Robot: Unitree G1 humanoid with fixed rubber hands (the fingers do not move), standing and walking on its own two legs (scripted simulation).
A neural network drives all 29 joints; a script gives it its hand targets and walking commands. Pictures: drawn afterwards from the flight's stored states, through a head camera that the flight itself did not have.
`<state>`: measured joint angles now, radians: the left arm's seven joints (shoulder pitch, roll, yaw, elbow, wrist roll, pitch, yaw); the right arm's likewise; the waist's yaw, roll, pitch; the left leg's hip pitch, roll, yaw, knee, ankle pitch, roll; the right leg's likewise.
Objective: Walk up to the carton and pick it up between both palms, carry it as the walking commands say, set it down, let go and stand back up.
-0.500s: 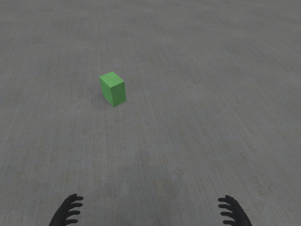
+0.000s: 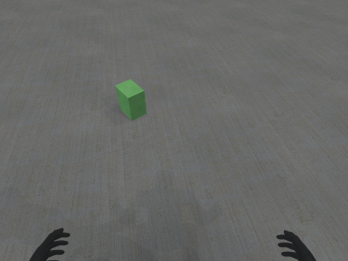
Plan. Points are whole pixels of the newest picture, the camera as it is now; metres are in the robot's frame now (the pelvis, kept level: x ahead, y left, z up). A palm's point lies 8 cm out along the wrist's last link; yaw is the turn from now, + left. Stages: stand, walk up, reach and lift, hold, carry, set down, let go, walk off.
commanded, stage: stand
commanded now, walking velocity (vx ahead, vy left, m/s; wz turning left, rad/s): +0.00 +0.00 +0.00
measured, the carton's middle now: (131, 100) +1.38 +0.33 -0.64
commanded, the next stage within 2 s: walk up in 0.98 s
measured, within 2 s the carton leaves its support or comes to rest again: neither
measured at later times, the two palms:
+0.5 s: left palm out of the picture +0.12 +0.30 -0.07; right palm out of the picture +0.12 -0.30 -0.07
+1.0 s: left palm out of the picture +0.10 +0.31 -0.07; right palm out of the picture +0.10 -0.31 -0.07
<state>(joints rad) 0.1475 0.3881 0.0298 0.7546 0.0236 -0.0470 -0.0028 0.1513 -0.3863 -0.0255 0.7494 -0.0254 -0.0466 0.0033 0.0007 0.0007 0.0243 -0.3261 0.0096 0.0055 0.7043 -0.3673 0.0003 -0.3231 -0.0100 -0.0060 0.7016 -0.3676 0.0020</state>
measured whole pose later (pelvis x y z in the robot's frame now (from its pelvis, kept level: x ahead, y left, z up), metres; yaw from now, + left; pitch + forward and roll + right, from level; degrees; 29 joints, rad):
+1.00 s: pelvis +0.00 +0.00 +0.03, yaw +0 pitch -2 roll +0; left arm 0.09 0.40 0.00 1.05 0.01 -0.03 0.00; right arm 0.09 -0.40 0.00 1.04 -0.01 -0.03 0.00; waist 0.00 0.00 0.04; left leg -0.14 0.01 0.01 0.37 -0.19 -0.01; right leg -0.14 -0.01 -0.01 0.37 -0.19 0.01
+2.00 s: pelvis +0.25 +0.09 +0.02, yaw +16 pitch -1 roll -1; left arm 0.37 0.49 0.09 0.73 0.02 -0.12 -0.05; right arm 0.27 -0.50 -0.07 0.76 -0.02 -0.07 0.08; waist 0.04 0.06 0.02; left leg -0.51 0.06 -0.02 0.85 -0.28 0.01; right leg -0.18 -0.03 -0.13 0.46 -0.27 -0.02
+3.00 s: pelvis +0.63 +0.20 +0.01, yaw +13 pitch -1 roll +0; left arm 0.34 0.49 0.06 0.75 0.02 -0.06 -0.05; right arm 0.32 -0.49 -0.08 0.72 -0.01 -0.11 0.03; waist 0.00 -0.07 0.02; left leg -0.33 0.02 0.08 0.61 -0.26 0.03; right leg -0.47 -0.04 0.03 1.00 -0.38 -0.02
